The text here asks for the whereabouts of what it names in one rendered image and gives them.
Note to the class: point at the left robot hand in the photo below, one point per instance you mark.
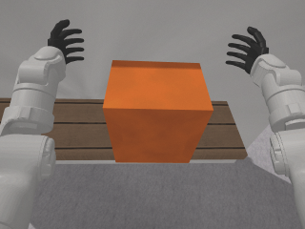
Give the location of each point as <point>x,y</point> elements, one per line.
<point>58,41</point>

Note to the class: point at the carton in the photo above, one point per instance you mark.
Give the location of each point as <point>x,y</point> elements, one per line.
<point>156,112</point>

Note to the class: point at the right robot upper arm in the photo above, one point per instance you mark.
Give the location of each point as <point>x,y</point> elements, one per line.
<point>288,158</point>

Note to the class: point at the robot right forearm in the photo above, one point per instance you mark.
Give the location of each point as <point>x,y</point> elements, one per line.
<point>283,91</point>

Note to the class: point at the right robot hand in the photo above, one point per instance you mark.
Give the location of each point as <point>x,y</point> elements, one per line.
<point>253,52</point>

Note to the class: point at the robot left forearm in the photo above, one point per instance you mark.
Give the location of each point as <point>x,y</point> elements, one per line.
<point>34,94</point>

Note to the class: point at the left robot upper arm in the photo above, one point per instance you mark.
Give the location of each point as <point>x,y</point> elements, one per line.
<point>25,160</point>

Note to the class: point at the table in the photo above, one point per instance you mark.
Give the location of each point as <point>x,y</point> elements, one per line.
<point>80,132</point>

